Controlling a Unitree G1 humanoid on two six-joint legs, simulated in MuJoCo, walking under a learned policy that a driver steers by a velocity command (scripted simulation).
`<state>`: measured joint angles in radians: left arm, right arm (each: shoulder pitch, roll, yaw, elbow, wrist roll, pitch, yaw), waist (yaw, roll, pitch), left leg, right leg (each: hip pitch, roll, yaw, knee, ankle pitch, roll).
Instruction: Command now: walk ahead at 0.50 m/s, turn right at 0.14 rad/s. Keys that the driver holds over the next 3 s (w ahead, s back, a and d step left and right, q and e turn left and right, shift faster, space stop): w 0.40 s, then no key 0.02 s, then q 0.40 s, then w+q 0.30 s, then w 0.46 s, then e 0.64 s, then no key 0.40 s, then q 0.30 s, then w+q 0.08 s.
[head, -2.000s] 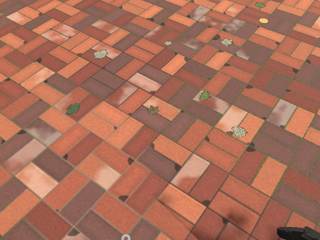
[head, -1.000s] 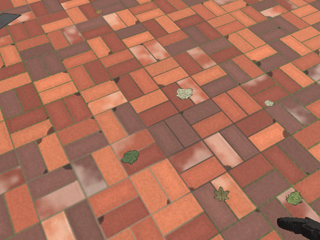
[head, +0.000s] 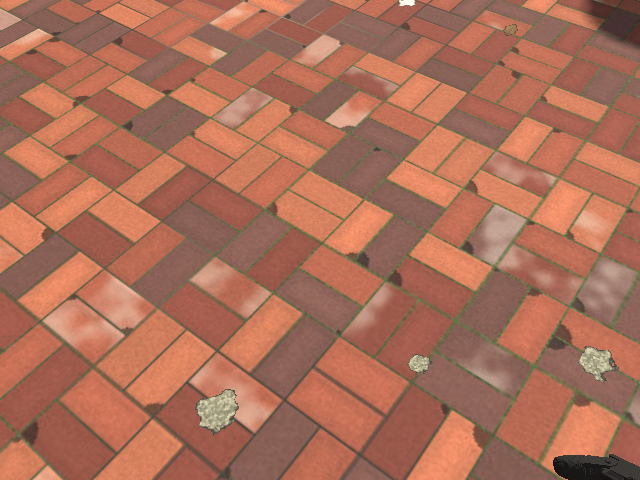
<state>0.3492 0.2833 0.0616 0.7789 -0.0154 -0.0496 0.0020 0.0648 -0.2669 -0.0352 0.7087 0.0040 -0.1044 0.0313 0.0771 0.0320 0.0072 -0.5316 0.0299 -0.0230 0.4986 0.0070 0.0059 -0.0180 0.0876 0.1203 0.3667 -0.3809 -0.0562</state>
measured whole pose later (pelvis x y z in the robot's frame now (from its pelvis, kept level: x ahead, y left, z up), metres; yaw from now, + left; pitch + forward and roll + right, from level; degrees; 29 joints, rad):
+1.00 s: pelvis +0.39 +0.02 +0.00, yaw +15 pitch +1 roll -3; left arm 0.12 0.30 0.08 0.82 -0.01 -0.01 0.01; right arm 0.23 -0.30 -0.08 0.74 0.02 0.04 0.00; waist -0.01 -0.02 -0.01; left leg -0.32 0.05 0.05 0.61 -0.34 0.06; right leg -0.30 -0.11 -0.23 0.59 -0.34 0.01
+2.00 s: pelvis +0.80 +0.17 +0.00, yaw +15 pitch +2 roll -1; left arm 0.24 0.32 0.07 0.87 -0.02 -0.01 0.02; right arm 0.05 -0.26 -0.04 0.67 -0.02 -0.05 -0.02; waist 0.07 -0.01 0.05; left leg -0.44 0.00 -0.02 0.51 -0.10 0.02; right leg -0.33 0.08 0.10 0.93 -0.57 0.01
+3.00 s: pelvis +0.84 +0.16 +0.00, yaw +11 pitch +0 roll -2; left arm 0.15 0.31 0.09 0.84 0.00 0.02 0.05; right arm 0.16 -0.30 -0.08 0.84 0.02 0.05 0.00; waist 0.00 -0.01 0.05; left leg -0.38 0.05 0.03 0.84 -0.49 0.02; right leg -0.22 -0.03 -0.16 0.52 -0.29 -0.02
